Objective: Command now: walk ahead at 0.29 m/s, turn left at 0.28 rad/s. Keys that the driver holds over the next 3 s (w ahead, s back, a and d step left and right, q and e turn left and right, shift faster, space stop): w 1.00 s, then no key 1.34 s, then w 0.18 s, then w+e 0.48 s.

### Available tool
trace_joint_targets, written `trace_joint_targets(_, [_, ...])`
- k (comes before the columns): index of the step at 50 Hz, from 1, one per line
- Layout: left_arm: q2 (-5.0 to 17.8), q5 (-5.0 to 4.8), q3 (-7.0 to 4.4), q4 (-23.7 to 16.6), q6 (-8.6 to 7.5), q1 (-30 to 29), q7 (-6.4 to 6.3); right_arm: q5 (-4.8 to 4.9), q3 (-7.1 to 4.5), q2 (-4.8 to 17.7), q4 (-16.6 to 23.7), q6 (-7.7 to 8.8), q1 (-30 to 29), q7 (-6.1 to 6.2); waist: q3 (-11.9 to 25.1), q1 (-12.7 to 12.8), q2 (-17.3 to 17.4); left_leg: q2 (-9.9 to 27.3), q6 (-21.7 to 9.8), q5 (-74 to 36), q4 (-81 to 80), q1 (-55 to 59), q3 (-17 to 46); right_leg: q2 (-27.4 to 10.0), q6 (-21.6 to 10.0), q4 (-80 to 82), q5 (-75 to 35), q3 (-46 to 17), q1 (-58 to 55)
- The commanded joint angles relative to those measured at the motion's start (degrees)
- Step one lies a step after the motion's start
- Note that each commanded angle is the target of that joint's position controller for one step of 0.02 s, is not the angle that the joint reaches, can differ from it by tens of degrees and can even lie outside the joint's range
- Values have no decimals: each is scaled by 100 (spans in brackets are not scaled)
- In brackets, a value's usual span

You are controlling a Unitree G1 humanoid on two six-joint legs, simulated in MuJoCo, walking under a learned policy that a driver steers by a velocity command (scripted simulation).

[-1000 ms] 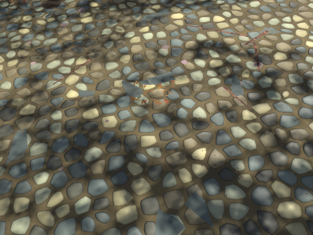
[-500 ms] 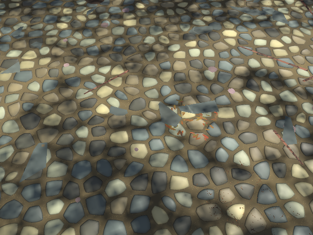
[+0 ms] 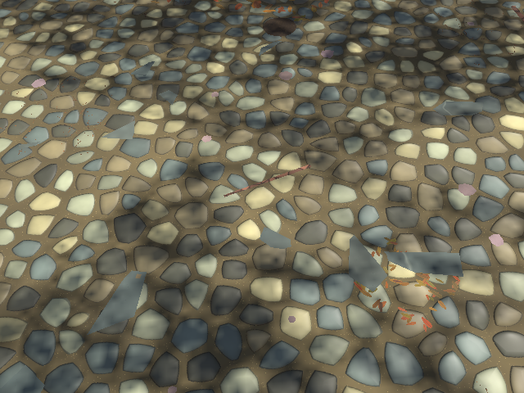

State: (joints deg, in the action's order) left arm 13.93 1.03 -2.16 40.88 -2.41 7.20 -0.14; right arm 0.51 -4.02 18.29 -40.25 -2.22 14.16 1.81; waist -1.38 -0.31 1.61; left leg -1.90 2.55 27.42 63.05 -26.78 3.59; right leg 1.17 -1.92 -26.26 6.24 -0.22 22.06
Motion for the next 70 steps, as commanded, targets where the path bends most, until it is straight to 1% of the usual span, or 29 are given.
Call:
trace_joint_targets(1, [956,-58,-267,-222,-82,52,-21,-48,-65,269,250,142,403,-32,501,-4,-1041,268,-65,-334,-725,-100,-206,-1233,-943,1605,1729,-1532,-655])
trace_joint_targets(8, [1206,-264,-340,-20,-20,205,58,-11,-10,255,180,433,171,-166,446,-30,-879,249,-439,-1255,-3149,1209,-552,-1390,-1000,1571,1943,-1311,-399])
trace_joint_targets(11, [781,-223,-184,4,-5,129,81,-22,-46,314,-8,469,797,-138,472,-388,-584,475,-741,-998,-3851,2536,-186,-968,-529,698,2400,-911,549])
trace_joint_targets(12, [284,-128,-34,-134,-63,-103,132,-57,-107,638,-67,477,1339,-84,545,-549,451,1575,-1094,-115,-4584,3105,1333,-388,-121,-1032,2256,-218,1364])
trace_joint_targets(13, [476,-205,-92,-363,-184,-206,128,-94,-281,1280,-94,466,1386,-127,-8,-516,1491,2399,-1780,1219,-5359,3047,3053,57,-30,-2052,2449,186,2728])
trace_joint_targets(14, [956,-253,-220,-346,-271,-306,113,-103,-221,989,-34,549,1243,-125,-318,-509,961,2404,-1889,1366,-5422,2878,3166,-348,-49,-2750,2184,-259,3050])
trace_joint_targets(18, [845,-138,-238,-122,-328,-154,200,-44,-67,548,57,642,783,-127,-226,-223,473,1739,-1439,-840,-5457,2899,1637,-646,90,-2688,628,-265,2941])
trace_joint_targets(23, [419,-177,-68,-252,-281,-722,275,-19,-104,610,-100,626,955,-101,-223,-369,476,1242,-1287,-2303,-5515,2176,333,-424,342,-1299,-693,95,1684])
trace_joint_targets(27, [496,-235,-43,-438,-297,-1172,364,54,-163,764,-310,607,1231,-113,-417,-469,503,1499,-1270,-2337,-5416,2296,329,-335,182,-606,-782,84,1303])
trace_joint_targets(30, [711,-222,-101,-451,-328,-1031,396,82,-207,853,-417,556,1197,-98,-352,-256,551,1721,-1142,-3198,-5061,2759,361,-273,-82,-343,-317,104,982])
trace_joint_targets(32, [1034,-161,-284,-148,-320,29,322,74,-191,853,-424,499,1099,-70,383,337,510,1410,-917,-5175,-3724,2711,-5,45,-366,-197,-195,393,-595])
trace_joint_targets(33, [1319,-147,-398,90,-300,1024,261,-3,-109,687,-353,492,1123,-44,1141,756,314,1165,-719,-4691,-2367,1862,-206,-425,-623,-454,-324,-70,-2243])
trace_joint_targets(34, [1962,-42,-546,210,-251,1736,221,-27,102,19,-175,589,1789,-93,2209,640,-1237,288,-245,-2191,108,-496,-455,-2038,-1580,-232,700,-2762,-4652])
trace_joint_targets(35, [1567,-145,-430,285,-232,1847,242,38,93,149,-280,729,1676,-104,2648,726,-1665,-38,-249,480,991,-1171,384,-2347,-1749,827,1642,-4369,-4728])
trace_joint_targets(36, [1286,-179,-326,264,-222,1401,213,212,-55,638,-132,795,1030,-146,1544,694,-1274,333,-325,241,1351,-1777,379,-2151,-1424,960,1933,-3573,-3970])
trace_joint_targets(38, [968,-122,-230,180,-213,695,193,112,-45,593,-9,825,401,-117,516,379,-551,813,-395,-663,784,-1569,68,-1701,-1174,1190,1082,-2293,-2301])
trace_joint_targets(41, [769,-45,-194,185,-308,353,212,39,-36,284,-164,645,723,-109,297,-63,-744,1057,-333,-1172,259,-759,75,-1360,-1204,1671,228,-1509,-1176])
trace_joint_targets(45, [954,-103,-249,386,-375,541,144,-50,0,189,37,601,83,-93,-64,-24,-510,1131,-148,-2124,-820,-1168,12,-1299,-1266,1982,-451,-922,-1030])
trace_joint_targets(53, [1187,-193,-280,781,-157,1289,25,-17,95,60,417,793,-1321,-349,-281,460,-397,605,-296,-3409,-3218,-694,-294,-1263,-886,1476,-1535,-357,-1830])
trace_joint_targets(55, [1237,-184,-296,835,-71,1255,-10,-56,34,213,405,813,-1152,-401,-31,297,-550,474,-449,-3140,-3420,-351,-255,-1346,-699,985,-2126,-405,-2186])
trace_joint_targets(57, [1230,-192,-287,800,-15,1003,-39,-130,-99,476,112,821,-232,-372,532,-234,-541,216,-666,-3340,-3730,914,-444,-1052,-429,-125,-3058,-269,-2203])
trace_joint_targets(58, [1010,-108,-204,739,-21,1136,-49,-197,-185,811,1,828,296,-324,1130,-396,-160,688,-867,-5212,-3562,2125,-142,-671,-156,-1203,-2293,-44,-1714])
trace_joint_targets(59, [461,12,-15,757,-87,1953,-1,-339,-202,1136,19,767,611,-273,2052,-157,1061,2249,-1830,-7007,-3125,4344,1636,1,268,-3296,813,95,179])
trace_joint_targets(60, [549,-85,0,977,-107,2284,45,-203,-117,771,-47,685,806,-297,2841,-243,1335,2681,-2296,-6920,-3389,4708,2626,259,391,-4290,3419,-539,679])
trace_joint_targets(61, [1062,-239,-144,954,-70,1927,60,-98,-78,643,-23,611,579,-324,2421,-323,774,2413,-2087,-5771,-3667,4094,2219,-9,376,-4655,3308,-741,937])
trace_joint_targets(63, [960,-226,-153,763,89,1088,-32,-89,40,332,31,566,-336,-310,1078,-85,187,1894,-1703,-4400,-4199,2463,1341,-447,430,-4135,2647,-398,1141])
trace_joint_targets(64, [886,-170,-167,776,205,1087,-87,-139,78,216,30,573,-652,-303,847,125,279,1726,-1571,-3986,-4447,1690,1051,-639,455,-3665,2320,-429,657])
trace_joint_targets(67, [570,-91,-107,928,371,1389,-191,-263,58,232,-77,598,-1050,-297,758,394,616,1369,-1545,-3768,-4779,641,391,-547,550,-2532,1812,-176,-488])
trace_joint_targets(70, [587,-56,-100,927,396,1125,-209,-204,50,282,-273,562,-966,-238,896,252,577,1380,-1539,-2772,-4855,703,355,-527,483,-1591,1042,-135,-889])
